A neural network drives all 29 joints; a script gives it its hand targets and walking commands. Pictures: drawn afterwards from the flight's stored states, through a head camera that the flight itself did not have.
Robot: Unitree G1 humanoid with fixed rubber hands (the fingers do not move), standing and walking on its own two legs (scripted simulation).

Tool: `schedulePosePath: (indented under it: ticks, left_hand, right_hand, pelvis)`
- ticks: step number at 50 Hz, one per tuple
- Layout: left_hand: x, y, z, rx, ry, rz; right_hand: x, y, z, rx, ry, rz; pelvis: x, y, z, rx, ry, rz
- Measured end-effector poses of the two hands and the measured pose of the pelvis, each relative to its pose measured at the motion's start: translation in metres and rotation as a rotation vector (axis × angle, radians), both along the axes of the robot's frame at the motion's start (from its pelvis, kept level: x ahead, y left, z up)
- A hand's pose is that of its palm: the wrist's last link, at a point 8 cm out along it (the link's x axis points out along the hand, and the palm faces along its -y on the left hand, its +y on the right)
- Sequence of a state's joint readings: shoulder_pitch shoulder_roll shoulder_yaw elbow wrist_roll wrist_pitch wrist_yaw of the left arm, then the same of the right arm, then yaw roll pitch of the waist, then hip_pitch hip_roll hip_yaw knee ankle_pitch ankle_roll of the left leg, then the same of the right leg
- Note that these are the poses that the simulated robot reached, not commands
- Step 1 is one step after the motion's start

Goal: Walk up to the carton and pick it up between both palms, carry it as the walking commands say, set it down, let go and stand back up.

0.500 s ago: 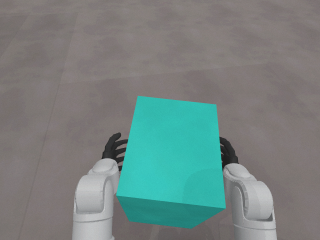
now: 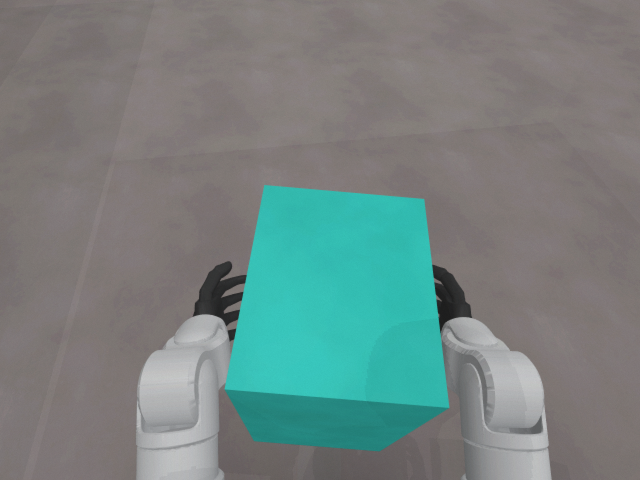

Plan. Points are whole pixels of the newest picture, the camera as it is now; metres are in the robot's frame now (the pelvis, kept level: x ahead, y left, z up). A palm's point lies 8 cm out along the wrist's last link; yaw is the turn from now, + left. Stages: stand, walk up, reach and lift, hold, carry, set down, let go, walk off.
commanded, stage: carry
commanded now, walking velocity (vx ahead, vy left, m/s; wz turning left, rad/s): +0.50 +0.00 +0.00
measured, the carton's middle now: (329, 334) +0.31 +0.01 +0.01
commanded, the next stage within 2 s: none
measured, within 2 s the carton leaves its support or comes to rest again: neither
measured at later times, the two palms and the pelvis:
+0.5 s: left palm (248, 142) +0.63 +0.15 +0.06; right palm (408, 135) +0.64 -0.12 +0.06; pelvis +0.35 -0.01 -0.01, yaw +1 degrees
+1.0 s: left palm (280, 39) +0.96 +0.12 +0.07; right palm (403, 38) +0.98 -0.15 +0.07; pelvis +0.68 -0.04 +0.00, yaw +3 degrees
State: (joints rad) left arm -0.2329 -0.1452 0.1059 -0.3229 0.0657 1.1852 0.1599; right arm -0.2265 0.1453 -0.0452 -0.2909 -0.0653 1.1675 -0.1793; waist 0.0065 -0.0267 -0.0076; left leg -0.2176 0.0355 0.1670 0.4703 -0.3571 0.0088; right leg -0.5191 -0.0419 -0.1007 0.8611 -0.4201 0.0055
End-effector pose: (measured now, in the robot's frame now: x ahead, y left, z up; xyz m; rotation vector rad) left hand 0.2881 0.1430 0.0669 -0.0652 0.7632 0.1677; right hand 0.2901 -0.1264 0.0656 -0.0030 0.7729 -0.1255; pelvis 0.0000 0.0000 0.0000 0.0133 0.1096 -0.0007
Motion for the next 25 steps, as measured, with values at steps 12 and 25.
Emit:
schedulePosePath:
  ticks: [12,25]
  left_hand:
    - [0.167,-0.033,0.0,0.037,0.02,-0.037]
    - [0.337,0.003,-0.009,-0.002,0.0,0.048]
  right_hand:
    - [0.163,-0.033,-0.003,0.024,0.021,-0.029]
    - [0.353,0.004,-0.004,-0.014,-0.001,0.053]
  pelvis:
    - [0.168,-0.027,-0.002,-0.02,-0.004,0.071]
    - [0.348,-0.01,-0.012,0.028,-0.033,0.008]
